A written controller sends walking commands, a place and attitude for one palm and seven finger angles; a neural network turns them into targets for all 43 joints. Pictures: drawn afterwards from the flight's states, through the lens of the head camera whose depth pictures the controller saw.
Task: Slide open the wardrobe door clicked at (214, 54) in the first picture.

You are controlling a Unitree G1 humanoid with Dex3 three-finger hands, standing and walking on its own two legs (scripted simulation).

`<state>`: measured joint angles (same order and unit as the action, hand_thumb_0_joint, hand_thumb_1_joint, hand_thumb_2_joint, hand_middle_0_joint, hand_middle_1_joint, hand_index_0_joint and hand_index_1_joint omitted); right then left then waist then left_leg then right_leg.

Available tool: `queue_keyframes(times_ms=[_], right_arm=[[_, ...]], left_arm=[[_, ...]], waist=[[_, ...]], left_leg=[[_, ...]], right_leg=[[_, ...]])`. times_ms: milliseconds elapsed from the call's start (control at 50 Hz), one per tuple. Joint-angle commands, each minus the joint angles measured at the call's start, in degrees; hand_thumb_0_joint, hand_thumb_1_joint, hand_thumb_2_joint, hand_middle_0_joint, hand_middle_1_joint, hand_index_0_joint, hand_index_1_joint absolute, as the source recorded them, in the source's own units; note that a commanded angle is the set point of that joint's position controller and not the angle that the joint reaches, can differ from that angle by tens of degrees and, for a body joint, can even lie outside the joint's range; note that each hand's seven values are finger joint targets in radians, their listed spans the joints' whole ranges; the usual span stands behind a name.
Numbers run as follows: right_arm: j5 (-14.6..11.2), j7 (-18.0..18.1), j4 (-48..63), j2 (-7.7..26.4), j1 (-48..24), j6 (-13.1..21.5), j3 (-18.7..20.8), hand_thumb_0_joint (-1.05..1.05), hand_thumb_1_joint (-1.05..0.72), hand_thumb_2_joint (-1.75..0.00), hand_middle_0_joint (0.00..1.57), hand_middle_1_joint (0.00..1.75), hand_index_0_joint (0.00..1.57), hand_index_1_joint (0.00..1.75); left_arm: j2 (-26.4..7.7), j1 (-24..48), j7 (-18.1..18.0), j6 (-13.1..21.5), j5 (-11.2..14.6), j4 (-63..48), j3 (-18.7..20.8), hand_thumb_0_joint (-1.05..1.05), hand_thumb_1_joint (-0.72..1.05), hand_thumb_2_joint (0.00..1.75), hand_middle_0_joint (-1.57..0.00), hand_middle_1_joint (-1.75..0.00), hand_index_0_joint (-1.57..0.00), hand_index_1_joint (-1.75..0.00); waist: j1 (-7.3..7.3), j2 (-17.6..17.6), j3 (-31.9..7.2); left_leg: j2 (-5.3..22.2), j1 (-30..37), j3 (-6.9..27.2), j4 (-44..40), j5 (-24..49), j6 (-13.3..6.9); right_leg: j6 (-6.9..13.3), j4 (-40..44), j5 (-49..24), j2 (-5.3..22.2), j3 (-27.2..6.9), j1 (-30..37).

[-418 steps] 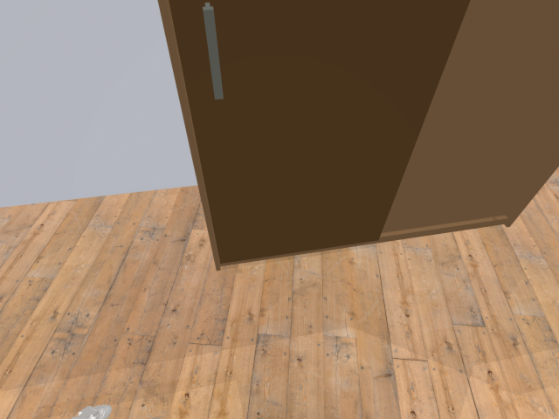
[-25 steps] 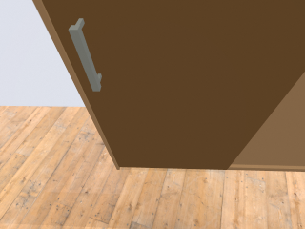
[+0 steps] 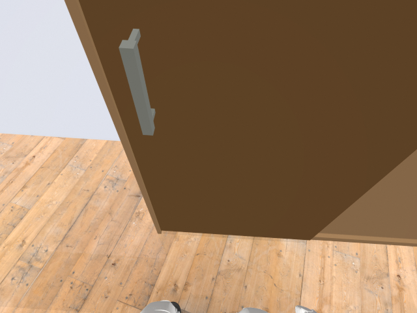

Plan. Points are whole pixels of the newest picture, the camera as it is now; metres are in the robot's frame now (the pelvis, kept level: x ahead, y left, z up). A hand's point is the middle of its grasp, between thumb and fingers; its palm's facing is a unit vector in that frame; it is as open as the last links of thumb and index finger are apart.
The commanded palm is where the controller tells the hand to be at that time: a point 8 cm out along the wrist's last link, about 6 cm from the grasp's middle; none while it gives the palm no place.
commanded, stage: come to a stop and stand still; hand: left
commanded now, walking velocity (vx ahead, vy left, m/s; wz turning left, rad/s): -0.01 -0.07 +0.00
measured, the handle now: (142, 87) +0.46 +0.17 +0.16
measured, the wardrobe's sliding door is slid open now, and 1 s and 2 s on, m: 0.00 0.00 0.00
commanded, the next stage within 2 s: look again from close up in 1.12 s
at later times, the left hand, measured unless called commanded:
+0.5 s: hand out of the picture -0.04 +0.10 -0.17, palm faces +0.07 -0.98 -0.20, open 7.3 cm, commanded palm none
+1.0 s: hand out of the picture -0.09 +0.08 -0.16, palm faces +0.08 -0.98 -0.17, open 7.4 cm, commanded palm none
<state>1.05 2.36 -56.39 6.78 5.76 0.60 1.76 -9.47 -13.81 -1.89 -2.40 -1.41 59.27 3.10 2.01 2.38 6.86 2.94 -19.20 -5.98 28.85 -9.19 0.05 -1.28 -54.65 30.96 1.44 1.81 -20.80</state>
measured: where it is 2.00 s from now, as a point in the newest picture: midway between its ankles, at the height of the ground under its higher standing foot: outside the picture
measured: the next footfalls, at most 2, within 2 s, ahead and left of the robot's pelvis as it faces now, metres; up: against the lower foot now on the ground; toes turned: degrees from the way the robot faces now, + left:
right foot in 0.14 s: +0.01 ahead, -0.12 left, +0.00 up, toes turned -4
left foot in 0.48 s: -0.04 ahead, +0.06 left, +0.00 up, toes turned +2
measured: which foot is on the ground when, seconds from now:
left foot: down 0.00-0.14, up 0.16-0.46, down 0.48-1.00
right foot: up 0.00-0.12, down 0.14-1.00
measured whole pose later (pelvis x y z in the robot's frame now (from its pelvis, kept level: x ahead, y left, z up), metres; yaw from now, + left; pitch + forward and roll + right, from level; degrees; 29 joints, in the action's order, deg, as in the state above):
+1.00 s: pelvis -0.06 -0.08 +0.01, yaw +1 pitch -1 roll +1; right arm 1.0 2.1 -65.7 5.2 21.8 0.0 -0.6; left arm -6.6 -18.5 -1.9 0.6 -0.6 65.6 0.9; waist 0.5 0.1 1.3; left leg 1.7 -7.9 -2.4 22.2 -13.1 1.3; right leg 5.9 -20.0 9.0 -4.1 7.2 -10.8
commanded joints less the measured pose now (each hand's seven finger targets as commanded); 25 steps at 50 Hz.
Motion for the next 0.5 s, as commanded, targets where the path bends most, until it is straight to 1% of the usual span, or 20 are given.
queue_keyframes(times_ms=[0,40,60,80,100,120,140,160,180,200,220,260,280,300,340,380,400,420,460,480], right_arm=[[0.61,0.65,0.73,12.60,7.43,-0.66,3.89,0.00,-0.90,-0.90,0.20,0.30,0.20,0.30],[0.89,0.31,1.51,12.52,5.36,-0.87,3.97,0.00,-0.90,-0.90,0.20,0.30,0.20,0.30],[0.79,0.05,1.77,12.30,4.20,-1.16,4.07,0.00,-0.90,-0.90,0.20,0.30,0.20,0.30],[0.52,-0.22,2.16,11.63,3.43,-1.55,4.07,0.00,-0.90,-0.90,0.20,0.30,0.20,0.30],[0.09,-0.61,2.49,8.71,4.09,-2.04,3.66,0.00,-0.90,-0.90,0.20,0.30,0.20,0.30],[-0.11,-1.03,3.63,3.70,4.29,-2.37,2.48,0.00,-0.90,-0.90,0.20,0.30,0.20,0.30],[0.04,-1.35,4.50,4.84,1.74,-2.91,2.49,0.00,-0.90,-0.90,0.20,0.30,0.20,0.30],[0.27,-1.70,3.59,5.34,2.69,-3.35,2.75,0.00,-0.90,-0.90,0.20,0.30,0.20,0.30],[0.40,-1.84,2.29,5.29,3.15,-3.60,2.72,0.00,-0.90,-0.90,0.20,0.30,0.20,0.30],[0.38,-1.85,0.98,5.65,4.63,-3.50,2.57,0.00,-0.90,-0.90,0.20,0.30,0.20,0.30],[0.29,-1.79,-0.12,5.15,6.60,-3.19,2.33,0.00,-0.90,-0.90,0.20,0.30,0.20,0.30],[0.03,-1.75,-1.22,4.70,7.55,-2.68,1.89,0.00,-0.90,-0.90,0.20,0.30,0.20,0.30],[-0.05,-1.63,-1.44,4.47,7.78,-2.46,1.70,0.00,-0.90,-0.90,0.20,0.30,0.20,0.30],[-0.12,-1.51,-1.54,4.11,7.04,-2.29,1.47,0.00,-0.90,-0.90,0.20,0.30,0.20,0.30],[-0.28,-1.12,-2.02,3.07,6.86,-1.70,0.78,0.00,-0.90,-0.90,0.20,0.30,0.20,0.30],[-0.43,-0.57,-3.59,2.58,9.25,-1.32,0.16,0.00,-0.90,-0.90,0.20,0.30,0.20,0.30],[-0.52,-0.31,-4.75,2.46,11.59,-1.08,-0.14,0.00,-0.90,-0.90,0.20,0.30,0.20,0.30],[-0.64,-0.09,-5.79,2.44,13.30,-0.68,-0.32,0.00,-0.90,-0.90,0.20,0.30,0.20,0.30],[-0.39,0.50,-6.97,4.50,14.48,-0.01,-0.47,0.00,-0.90,-0.90,0.20,0.30,0.20,0.30],[-0.37,0.63,-7.30,4.74,14.31,-0.15,-0.61,0.00,-0.90,-0.90,0.20,0.30,0.20,0.30]], left_arm=[[-2.07,-5.84,0.70,-0.10,-0.05,-3.76,1.19,0.00,0.90,0.90,-0.20,-0.30,-0.20,-0.30],[-1.55,-6.78,1.03,0.36,-0.05,-4.14,0.97,0.00,0.90,0.90,-0.20,-0.30,-0.20,-0.30],[-1.54,-8.74,1.08,0.67,0.01,-3.67,1.03,0.00,0.90,0.90,-0.20,-0.30,-0.20,-0.30],[-2.06,-11.27,1.08,0.94,-0.23,-2.87,1.20,0.00,0.90,0.90,-0.20,-0.30,-0.20,-0.30],[-4.70,-12.21,0.86,1.24,-0.93,-2.79,1.49,0.00,0.90,0.90,-0.20,-0.30,-0.20,-0.30],[-9.76,-10.07,0.50,2.04,-1.52,-3.73,1.70,0.00,0.90,0.90,-0.20,-0.30,-0.20,-0.30],[-9.71,-6.42,0.27,2.09,-0.87,-5.38,1.00,0.00,0.90,0.90,-0.20,-0.30,-0.20,-0.30],[-8.48,-2.71,0.20,2.39,-0.86,-6.48,0.76,0.00,0.90,0.90,-0.20,-0.30,-0.20,-0.30],[-7.72,-0.56,0.21,2.49,-0.67,-6.93,0.84,0.00,0.90,0.90,-0.20,-0.30,-0.20,-0.30],[-6.66,0.25,0.18,2.72,-0.35,-6.70,0.59,0.00,0.90,0.90,-0.20,-0.30,-0.20,-0.30],[-5.99,0.43,-0.05,3.14,-0.17,-6.23,0.34,0.00,0.90,0.90,-0.20,-0.30,-0.20,-0.30],[-5.86,-1.84,0.12,3.53,-0.09,-5.73,0.10,0.00,0.90,0.90,-0.20,-0.30,-0.20,-0.30],[-6.13,-2.88,0.09,3.64,-0.11,-5.14,0.21,0.00,0.90,0.90,-0.20,-0.30,-0.20,-0.30],[-6.31,-4.62,0.16,3.64,-0.08,-4.31,0.26,0.00,0.90,0.90,-0.20,-0.30,-0.20,-0.30],[-6.59,-6.77,0.01,3.82,-0.09,-2.60,0.39,0.00,0.90,0.90,-0.20,-0.30,-0.20,-0.30],[-6.68,-6.73,-0.02,3.90,0.29,-1.06,0.28,0.00,0.90,0.90,-0.20,-0.30,-0.20,-0.30],[-6.54,-5.71,-0.06,3.93,0.61,-0.56,0.13,0.00,0.90,0.90,-0.20,-0.30,-0.20,-0.30],[-5.78,-5.23,-0.07,4.01,0.81,-0.13,-0.07,0.00,0.90,0.90,-0.20,-0.30,-0.20,-0.30],[-3.87,-5.30,-0.07,4.10,1.18,0.93,-0.62,0.00,0.90,0.90,-0.20,-0.30,-0.20,-0.30],[-3.65,-5.11,-0.20,3.99,1.09,1.39,-0.71,0.00,0.90,0.90,-0.20,-0.30,-0.20,-0.30]], waist=[[-2.58,-10.29,-12.51],[-1.97,-12.69,-12.16],[-0.99,-12.30,-12.55],[0.34,-9.74,-11.60],[0.74,0.98,-9.18],[-0.06,16.96,-5.55],[0.63,14.75,-4.26],[-1.13,11.12,-2.93],[-1.84,10.93,-0.69],[-2.60,9.69,-0.27],[-3.21,6.90,-1.12],[-2.41,5.18,-2.81],[-1.91,5.08,-3.82],[-0.79,4.00,-4.35],[0.31,2.43,-5.72],[-0.42,0.99,-6.74],[-1.40,1.11,-7.31],[-1.81,0.51,-7.38],[-1.54,-3.80,-7.71],[-1.24,-4.37,-6.91]], left_leg=[[16.88,11.32,12.35,-7.88,24.00,-10.68],[15.70,8.30,11.67,-7.76,17.47,-9.30],[14.45,5.56,10.96,-6.70,10.51,-7.95],[11.74,0.07,9.33,-4.16,0.94,-5.80],[5.58,-5.89,5.63,2.20,-10.63,-2.37],[-1.03,-11.07,0.67,12.55,-18.96,1.36],[-0.49,-7.63,4.84,18.70,-22.13,0.78],[-0.26,-6.25,6.76,22.97,-18.21,0.45],[-0.59,-6.76,6.62,26.35,-15.39,0.37],[-0.64,-6.95,6.32,28.19,-13.11,0.54],[-0.07,-6.32,5.84,27.48,-12.02,0.92],[-0.42,-4.89,4.82,24.16,-12.21,1.48],[-0.40,-4.37,4.34,20.49,-13.37,1.69],[-0.60,-3.52,3.74,17.19,-14.33,1.81],[-0.70,-1.64,3.08,9.23,-15.66,2.01],[-0.83,2.69,3.39,2.10,-12.10,1.72],[-0.59,6.31,4.03,-2.61,-8.35,1.36],[-0.13,9.62,4.68,-7.45,-4.15,0.95],[3.80,12.10,7.35,-7.97,3.02,-0.66],[4.42,10.79,7.11,-7.22,2.72,-0.80]], right_leg=[[0.15,-0.59,-1.34,1.10,-1.41,-3.06],[0.75,9.21,-2.34,1.29,0.06,1.55],[0.92,15.59,-5.90,1.10,0.69,5.81],[0.78,23.85,-12.92,0.76,1.95,11.51],[1.71,33.21,-15.29,3.94,-2.58,13.59],[5.46,39.66,-17.02,15.35,-16.86,9.61],[8.94,41.37,-15.71,18.95,-17.30,1.23],[9.32,42.20,-8.42,16.27,-14.34,-2.81],[8.15,42.33,-8.13,13.52,-14.04,-3.70],[7.81,41.68,-11.98,11.97,-12.29,-2.10],[8.28,40.69,-17.64,12.07,-10.00,-0.09],[8.95,38.86,-24.30,11.19,-8.78,4.04],[9.86,38.32,-26.37,11.59,-8.80,7.04],[10.35,38.08,-27.21,11.82,-9.57,8.88],[11.26,36.43,-34.32,12.51,-10.90,13.60],[9.78,35.82,-35.50,11.64,-11.15,14.29],[8.43,35.73,-33.32,10.89,-10.83,13.33],[6.51,35.06,-33.30,9.62,-9.81,12.83],[2.63,35.15,-33.12,6.25,-7.16,12.09],[1.31,36.44,-32.00,5.74,-6.87,12.82]])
